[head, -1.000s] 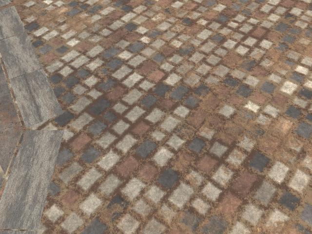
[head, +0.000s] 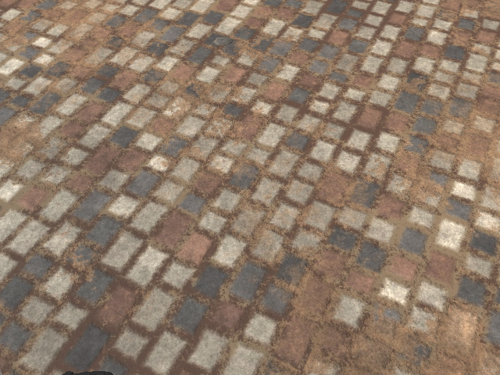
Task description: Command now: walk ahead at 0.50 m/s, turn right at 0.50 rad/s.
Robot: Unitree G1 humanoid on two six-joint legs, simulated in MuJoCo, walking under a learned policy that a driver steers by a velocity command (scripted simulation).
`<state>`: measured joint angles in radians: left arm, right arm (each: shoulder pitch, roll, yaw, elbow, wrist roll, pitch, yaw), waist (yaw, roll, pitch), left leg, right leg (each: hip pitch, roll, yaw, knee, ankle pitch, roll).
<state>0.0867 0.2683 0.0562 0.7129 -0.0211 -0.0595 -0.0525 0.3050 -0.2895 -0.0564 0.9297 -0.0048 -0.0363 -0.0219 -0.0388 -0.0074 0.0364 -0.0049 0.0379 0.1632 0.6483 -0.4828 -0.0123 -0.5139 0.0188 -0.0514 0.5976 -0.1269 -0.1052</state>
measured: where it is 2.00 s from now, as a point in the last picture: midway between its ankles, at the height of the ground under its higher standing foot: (281, 190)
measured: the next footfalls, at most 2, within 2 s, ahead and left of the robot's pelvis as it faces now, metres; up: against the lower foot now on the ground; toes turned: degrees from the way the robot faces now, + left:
left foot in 0.44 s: +0.45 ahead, +0.09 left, +0.00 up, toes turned -19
right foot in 0.92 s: +0.59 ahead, -0.24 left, +0.00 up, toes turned -17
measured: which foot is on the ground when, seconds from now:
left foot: up 0.00-0.42, down 0.44-0.92, up 0.94-1.00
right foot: down 0.00-0.44, up 0.46-0.90, down 0.92-1.00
